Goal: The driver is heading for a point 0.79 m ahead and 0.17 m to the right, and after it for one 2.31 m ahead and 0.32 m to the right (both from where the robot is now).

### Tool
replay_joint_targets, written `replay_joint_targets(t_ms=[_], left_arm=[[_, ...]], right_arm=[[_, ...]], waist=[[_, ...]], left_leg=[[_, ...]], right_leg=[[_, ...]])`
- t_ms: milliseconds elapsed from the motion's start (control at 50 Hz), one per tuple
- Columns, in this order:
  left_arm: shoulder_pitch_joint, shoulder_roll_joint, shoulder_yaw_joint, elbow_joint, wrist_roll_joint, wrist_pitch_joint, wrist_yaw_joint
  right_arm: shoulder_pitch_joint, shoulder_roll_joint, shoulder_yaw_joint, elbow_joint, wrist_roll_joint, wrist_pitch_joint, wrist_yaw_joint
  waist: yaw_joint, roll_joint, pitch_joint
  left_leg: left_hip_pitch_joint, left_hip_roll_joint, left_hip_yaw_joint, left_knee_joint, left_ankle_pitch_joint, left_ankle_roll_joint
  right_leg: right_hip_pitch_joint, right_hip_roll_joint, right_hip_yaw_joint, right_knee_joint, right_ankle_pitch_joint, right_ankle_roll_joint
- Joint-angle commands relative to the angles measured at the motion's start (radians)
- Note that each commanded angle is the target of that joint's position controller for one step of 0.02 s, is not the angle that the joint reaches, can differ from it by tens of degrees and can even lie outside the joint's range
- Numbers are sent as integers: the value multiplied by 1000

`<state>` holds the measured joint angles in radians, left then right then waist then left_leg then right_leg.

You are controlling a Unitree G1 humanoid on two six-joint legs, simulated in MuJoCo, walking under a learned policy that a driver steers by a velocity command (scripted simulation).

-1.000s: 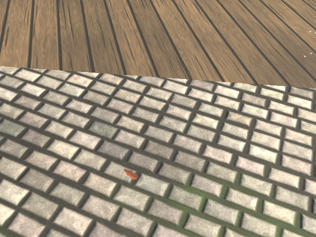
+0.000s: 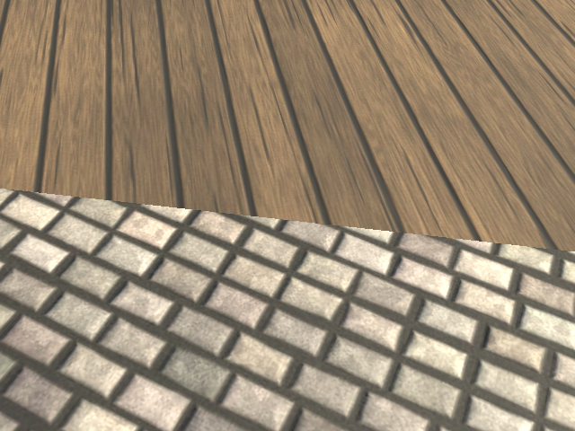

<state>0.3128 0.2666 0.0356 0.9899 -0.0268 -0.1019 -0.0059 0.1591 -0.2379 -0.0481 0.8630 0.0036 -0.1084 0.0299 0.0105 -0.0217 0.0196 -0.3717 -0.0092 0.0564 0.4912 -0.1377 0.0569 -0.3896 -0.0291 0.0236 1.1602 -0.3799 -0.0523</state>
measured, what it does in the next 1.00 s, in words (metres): walks ahead, turning right: right foot, then left foot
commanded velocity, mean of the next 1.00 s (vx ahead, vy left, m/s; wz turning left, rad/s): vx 0.50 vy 0.00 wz -0.39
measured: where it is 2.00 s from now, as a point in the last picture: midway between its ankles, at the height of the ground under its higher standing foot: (365, 228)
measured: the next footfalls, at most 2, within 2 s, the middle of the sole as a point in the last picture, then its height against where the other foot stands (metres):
right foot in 0.48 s outside the picture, level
left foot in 0.94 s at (324, 325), level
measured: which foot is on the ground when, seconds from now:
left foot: down 0.00-0.48, up 0.50-0.92, down 0.94-1.00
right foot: up 0.00-0.46, down 0.48-0.98, up 1.00-1.00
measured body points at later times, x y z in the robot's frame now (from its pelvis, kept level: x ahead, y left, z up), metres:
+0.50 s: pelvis +0.27 -0.05 -0.02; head +0.30 -0.06 +0.43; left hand +0.51 +0.15 -0.12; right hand +0.21 -0.32 -0.16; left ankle +0.08 +0.09 -0.69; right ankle +0.36 -0.15 -0.74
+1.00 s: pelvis +0.58 -0.11 -0.01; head +0.60 -0.12 +0.44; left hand +0.66 +0.13 -0.15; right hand +0.67 -0.40 -0.10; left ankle +0.70 -0.06 -0.74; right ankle +0.37 -0.15 -0.70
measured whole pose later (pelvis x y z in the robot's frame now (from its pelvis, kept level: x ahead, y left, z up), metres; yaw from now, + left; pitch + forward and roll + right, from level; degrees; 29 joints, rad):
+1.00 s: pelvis +0.58 -0.11 -0.01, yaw -26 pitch +1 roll +0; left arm 0.43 0.25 0.06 0.95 0.09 -0.11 -0.08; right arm 0.03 -0.24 0.01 0.81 -0.04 -0.10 0.03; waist 0.05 0.00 0.01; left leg -0.43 -0.02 0.05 0.54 -0.14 0.06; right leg -0.07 0.09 0.18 0.74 -0.47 -0.04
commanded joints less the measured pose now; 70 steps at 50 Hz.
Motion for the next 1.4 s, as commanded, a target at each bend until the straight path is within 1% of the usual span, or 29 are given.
replay_joint_targets(t_ms=[20,100,220,360,420,460,480,500,520,540,560,580,600,660,740,800,900,940,960,980,1000,1020,1040,1080,1100,1180,1260,1360,1400], left_arm=[[3,70,26,-62,5,2,9],[-32,45,33,-71,-2,35,15],[-190,28,37,-129,7,29,-5],[-361,0,21,-240,6,28,-49],[-295,38,41,-261,3,31,-63],[-32,133,93,-207,-1,35,-54],[119,234,126,-180,5,45,-28],[89,302,129,-204,8,37,-27],[127,209,104,-196,18,36,-24],[77,148,90,-198,16,30,-21],[146,2,41,-90,110,-17,-15],[98,-12,33,-88,107,-30,-16],[19,10,31,-112,92,-27,-21],[-36,48,30,-148,85,-46,-48],[22,97,41,-131,87,-55,-84],[131,113,55,-103,93,-39,-105],[158,108,64,-69,99,-20,-78],[141,103,58,-65,114,-20,-70],[193,35,37,-81,126,-23,-68],[322,-26,12,-86,141,-35,-74],[157,48,34,-114,110,-31,-78],[22,55,37,-163,95,-20,-65],[-7,66,36,-150,105,-15,-41],[-13,28,18,-150,144,-8,-20],[-29,-5,8,-157,148,2,-17],[-114,-7,-12,-181,117,28,-17],[-251,-11,-29,-235,106,39,-20],[-404,15,-16,-291,103,17,-11],[-344,52,2,-280,80,2,-2]], right_arm=[[47,-88,-16,-21,-12,-9,5],[111,-118,-29,26,-21,-20,-11],[143,-127,-27,50,-18,-16,-41],[234,-150,-37,95,-2,23,-56],[190,-192,-48,72,2,42,-68],[150,-208,-49,51,7,51,-72],[154,-182,-38,20,-8,37,-69],[244,-29,10,-29,-15,-5,-44],[127,-126,-11,-47,24,-50,-26],[55,-148,-17,-74,49,-66,-20],[98,-114,8,-25,-126,-48,-3],[107,-43,21,-28,-153,-31,-7],[94,-27,27,-53,-146,-20,-8],[46,-68,26,-70,-91,10,-18],[-95,-28,58,-125,-75,33,-24],[-171,-46,63,-143,-72,41,-7],[-222,-97,52,-136,-57,32,-6],[-84,-166,17,-90,-26,13,-10],[77,-199,8,-45,-31,0,-4],[283,-207,6,-14,-37,6,-1],[408,-160,13,51,-63,4,-2],[336,-162,1,50,-55,-15,-7],[214,-119,8,26,-55,-16,-14],[123,-25,36,14,-51,-15,-19],[103,-22,37,7,-47,-19,-19],[126,-101,4,14,-46,-41,19],[252,-111,-10,49,-56,-38,61],[366,-113,-14,68,-71,-10,61],[313,-131,-20,52,-67,-3,58]], waist=[[-2,113,-63],[2,83,-11],[-35,80,29],[-86,63,89],[-20,122,9],[125,117,-138],[167,-32,-242],[49,-241,-363],[118,-125,-384],[107,-86,-245],[98,84,-97],[47,22,-25],[-1,-43,-13],[-11,8,-29],[15,-11,8],[52,-29,24],[42,-42,38],[-24,-34,-71],[-52,71,-254],[-87,259,-464],[-179,184,-318],[-148,100,-87],[-105,46,30],[-39,53,10],[-17,48,-8],[-29,48,30],[-65,66,35],[-88,85,25],[-19,78,12]], left_leg=[[240,259,-304,-312,63,159],[218,244,-157,-363,196,158],[273,226,-1,-395,212,103],[513,300,79,-295,391,86],[517,298,131,-106,867,55],[390,244,162,260,927,10],[110,182,163,596,502,-33],[-306,-59,3,942,-424,-85],[-423,-11,-179,999,-410,-52],[-479,41,-164,946,-327,-26],[-449,97,-219,815,-256,-12],[-397,120,-196,704,-190,1],[-327,134,-171,667,-166,-6],[-269,127,-128,591,-112,-52],[-127,90,-52,254,103,-91],[-106,62,-44,125,162,-88],[-169,54,-47,-15,160,-3],[131,12,-8,5,231,72],[479,80,-107,80,367,186],[934,314,-522,-19,287,422],[914,361,-746,-183,16,383],[715,335,-660,-246,-221,267],[513,289,-567,-298,-255,238],[361,245,-477,-354,-107,246],[312,215,-433,-372,-80,235],[131,144,-295,-398,-13,241],[109,152,-310,-318,199,257],[242,173,-382,-208,267,217],[199,152,-382,-133,362,168]], right_leg=[[-241,-118,49,12,120,-7],[-306,-109,77,-84,246,11],[-335,-58,63,-377,506,10],[-414,-42,-41,-526,374,-25],[-212,43,-144,-529,227,-74],[179,112,-142,-618,273,-140],[495,-74,151,-642,298,-214],[800,-327,768,-786,219,-436],[822,-302,762,-854,191,-394],[711,-262,583,-847,243,-335],[558,-211,438,-848,137,-269],[428,-128,357,-897,116,-237],[308,-122,328,-926,122,-242],[155,-104,293,-973,203,-262],[29,-45,204,-952,442,-239],[113,-85,267,-907,491,-249],[423,-188,318,-834,621,-179],[386,-101,224,-688,849,-90],[240,12,159,-464,714,-28],[-114,171,116,-151,193,52],[-360,196,127,98,-216,45],[-465,96,141,133,-139,1],[-424,23,134,93,-37,-20],[-292,-52,122,-44,42,-26],[-237,-59,105,-96,30,-14],[-152,-51,9,-348,164,66],[-89,-34,-8,-537,356,57],[-55,3,-27,-612,313,34],[133,12,-40,-679,349,-18]])
Velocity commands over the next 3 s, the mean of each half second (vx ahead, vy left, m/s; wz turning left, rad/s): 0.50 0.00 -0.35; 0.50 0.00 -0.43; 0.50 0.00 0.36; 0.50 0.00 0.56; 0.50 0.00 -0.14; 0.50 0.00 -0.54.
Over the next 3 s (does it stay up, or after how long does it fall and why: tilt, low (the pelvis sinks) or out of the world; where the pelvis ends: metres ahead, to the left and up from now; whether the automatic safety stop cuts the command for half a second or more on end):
stays up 1.69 -0.24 -0.15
